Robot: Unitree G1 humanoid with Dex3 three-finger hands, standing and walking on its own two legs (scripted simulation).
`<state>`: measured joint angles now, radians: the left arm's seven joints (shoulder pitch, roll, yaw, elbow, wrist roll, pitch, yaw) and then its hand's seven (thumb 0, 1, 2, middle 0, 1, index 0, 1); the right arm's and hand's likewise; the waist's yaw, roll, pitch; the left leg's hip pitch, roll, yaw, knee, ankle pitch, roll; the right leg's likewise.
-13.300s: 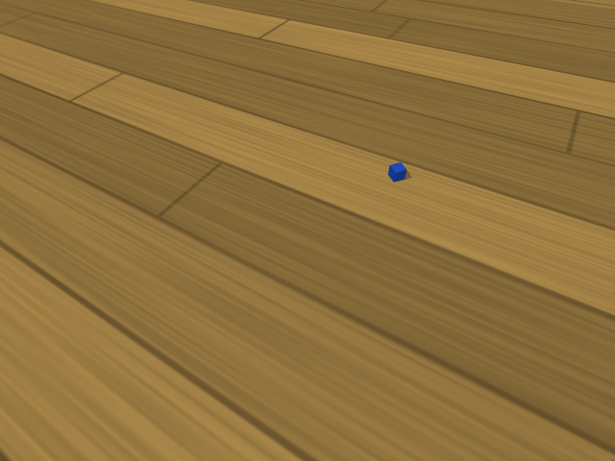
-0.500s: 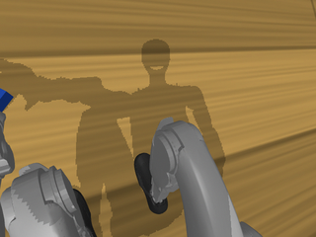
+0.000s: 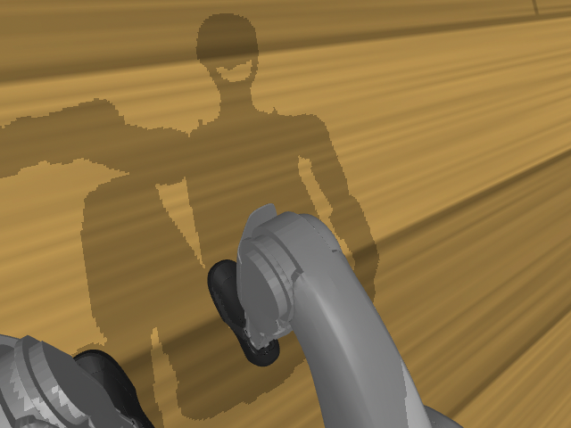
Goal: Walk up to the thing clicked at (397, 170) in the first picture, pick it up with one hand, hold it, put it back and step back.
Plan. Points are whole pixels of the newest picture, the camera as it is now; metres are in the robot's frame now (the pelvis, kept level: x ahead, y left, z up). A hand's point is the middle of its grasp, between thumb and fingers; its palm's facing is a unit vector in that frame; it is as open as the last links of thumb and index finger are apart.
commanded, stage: rest palm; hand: left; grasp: from above
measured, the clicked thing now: out of the picture +0.49 +0.30 -0.29
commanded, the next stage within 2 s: close in 0.58 s
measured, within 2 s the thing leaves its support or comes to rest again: neither
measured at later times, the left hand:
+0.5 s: hand out of the picture +0.48 +0.30 -0.26, palm faces -0.25 -0.37 -0.89, open 14.2 cm
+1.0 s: hand out of the picture +0.49 +0.30 -0.26, palm faces -0.24 -0.37 -0.90, open 13.8 cm
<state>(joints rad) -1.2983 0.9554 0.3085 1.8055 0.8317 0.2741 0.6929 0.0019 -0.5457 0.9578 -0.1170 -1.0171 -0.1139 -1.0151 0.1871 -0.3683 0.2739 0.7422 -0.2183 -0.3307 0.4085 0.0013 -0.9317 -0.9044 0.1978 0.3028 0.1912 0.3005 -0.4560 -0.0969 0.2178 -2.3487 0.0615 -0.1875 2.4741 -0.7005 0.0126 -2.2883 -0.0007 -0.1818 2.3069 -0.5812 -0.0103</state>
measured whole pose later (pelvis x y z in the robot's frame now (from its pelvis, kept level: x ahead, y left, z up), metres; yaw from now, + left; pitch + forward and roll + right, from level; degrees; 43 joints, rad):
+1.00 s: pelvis +0.00 +0.01 +0.01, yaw -3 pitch +29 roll -15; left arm -1.34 1.05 0.20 1.83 0.81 0.24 0.71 0.00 -0.49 0.96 -0.16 -0.96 -0.15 -0.97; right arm 0.15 -0.41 0.36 0.68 -0.23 -0.38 0.39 0.02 -0.94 -0.90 0.20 0.30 0.19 0.30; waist -0.49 -0.14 0.27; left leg -2.33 0.05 -0.24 2.49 -0.72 0.03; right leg -2.22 0.01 -0.22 2.27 -0.59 0.02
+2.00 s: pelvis +0.00 +0.01 +0.01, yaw -3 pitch +30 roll -16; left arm -1.31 1.05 0.23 1.79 0.82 0.24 0.70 0.00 -0.13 0.74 -0.46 -0.72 -0.45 -0.73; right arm 0.15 -0.42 0.36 0.64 -0.23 -0.37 0.38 0.02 -0.94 -0.90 0.20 0.30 0.19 0.30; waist -0.49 -0.16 0.28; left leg -2.32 0.06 -0.24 2.47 -0.71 0.03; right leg -2.22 0.02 -0.22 2.25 -0.58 0.02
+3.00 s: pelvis +0.00 +0.01 +0.01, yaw -3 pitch +30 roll -16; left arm -1.31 1.06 0.24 1.81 0.83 0.23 0.71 0.00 0.05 0.53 -0.77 -0.51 -0.78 -0.51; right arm 0.16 -0.42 0.35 0.64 -0.23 -0.38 0.38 0.02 -0.92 -0.89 0.20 0.30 0.19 0.30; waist -0.49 -0.15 0.28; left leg -2.32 0.06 -0.24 2.46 -0.72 0.03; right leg -2.21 0.02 -0.22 2.24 -0.58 0.02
